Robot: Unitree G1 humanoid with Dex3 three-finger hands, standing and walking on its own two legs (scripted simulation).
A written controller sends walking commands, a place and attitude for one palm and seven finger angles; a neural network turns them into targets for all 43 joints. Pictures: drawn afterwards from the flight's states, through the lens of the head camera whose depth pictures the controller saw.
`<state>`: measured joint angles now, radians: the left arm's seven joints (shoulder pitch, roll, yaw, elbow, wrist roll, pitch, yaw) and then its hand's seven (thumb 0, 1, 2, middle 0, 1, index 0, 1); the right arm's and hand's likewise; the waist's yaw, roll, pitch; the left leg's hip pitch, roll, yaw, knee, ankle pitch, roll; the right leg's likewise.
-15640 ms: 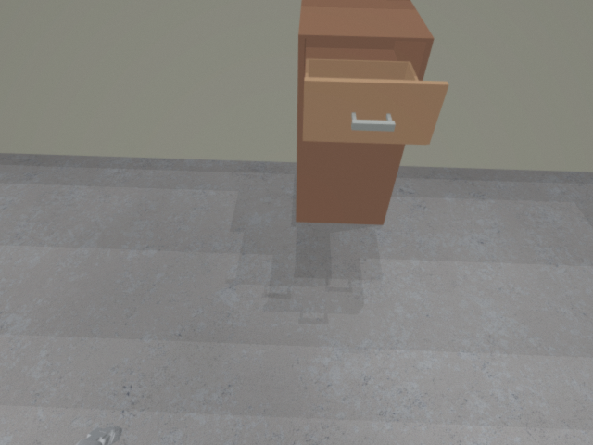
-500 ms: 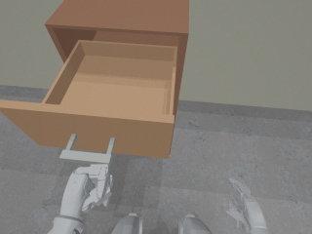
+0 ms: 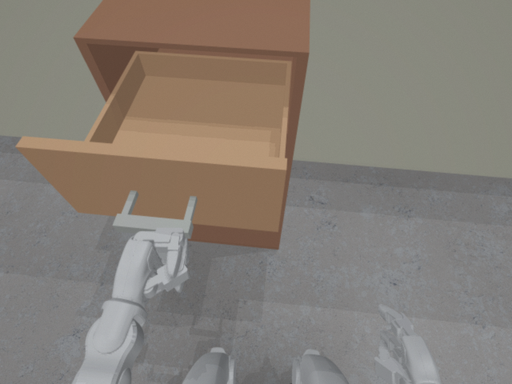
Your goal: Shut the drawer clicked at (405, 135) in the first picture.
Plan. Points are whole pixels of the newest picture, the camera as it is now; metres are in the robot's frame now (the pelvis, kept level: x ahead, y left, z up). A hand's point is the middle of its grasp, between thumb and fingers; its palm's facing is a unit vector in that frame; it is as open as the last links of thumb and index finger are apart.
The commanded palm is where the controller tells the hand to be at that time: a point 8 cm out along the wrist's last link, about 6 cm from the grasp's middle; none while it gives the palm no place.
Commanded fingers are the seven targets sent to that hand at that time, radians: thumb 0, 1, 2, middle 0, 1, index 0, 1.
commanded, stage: push the drawer shut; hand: left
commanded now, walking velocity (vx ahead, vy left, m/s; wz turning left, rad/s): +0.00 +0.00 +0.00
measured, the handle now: (158, 213) +0.36 +0.16 +0.06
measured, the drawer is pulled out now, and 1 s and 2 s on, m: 0.25 0.13 0.00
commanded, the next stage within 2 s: none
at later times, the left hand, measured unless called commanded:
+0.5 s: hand (192, 231) +0.33 +0.11 +0.04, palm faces -0.13 -0.99 -0.06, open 3.2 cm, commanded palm +0.34 +0.17 +0.06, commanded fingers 0.00 0.90 0.90 -1.40 -1.60 -1.40 -1.60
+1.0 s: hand (200, 197) +0.39 +0.11 +0.05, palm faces -0.09 -0.99 -0.05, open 3.3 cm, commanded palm +0.39 +0.16 +0.06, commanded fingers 0.00 0.90 0.90 -1.40 -1.60 -1.40 -1.60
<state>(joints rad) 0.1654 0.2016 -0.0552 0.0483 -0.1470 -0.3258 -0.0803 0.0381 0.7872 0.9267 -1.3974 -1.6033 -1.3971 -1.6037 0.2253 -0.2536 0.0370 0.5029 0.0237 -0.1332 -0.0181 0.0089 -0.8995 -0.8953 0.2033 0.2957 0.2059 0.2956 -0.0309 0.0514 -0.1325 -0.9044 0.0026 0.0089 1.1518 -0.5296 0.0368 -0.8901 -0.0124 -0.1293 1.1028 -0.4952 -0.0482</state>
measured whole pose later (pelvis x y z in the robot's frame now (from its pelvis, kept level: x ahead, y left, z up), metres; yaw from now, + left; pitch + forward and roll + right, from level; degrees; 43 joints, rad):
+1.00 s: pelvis +0.00 +0.00 +0.01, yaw -1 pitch +17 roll -1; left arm -0.38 0.18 0.06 0.62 -0.12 -0.42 -0.04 0.06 0.77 0.89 -1.40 -1.60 -1.40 -1.60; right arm 0.27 -0.26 0.02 0.61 0.01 -0.05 0.01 0.01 -0.90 -0.90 0.20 0.30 0.21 0.30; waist -0.07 0.03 -0.11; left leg -0.89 0.00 0.04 1.09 -0.50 0.05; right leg -0.90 -0.01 -0.09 1.06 -0.46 -0.04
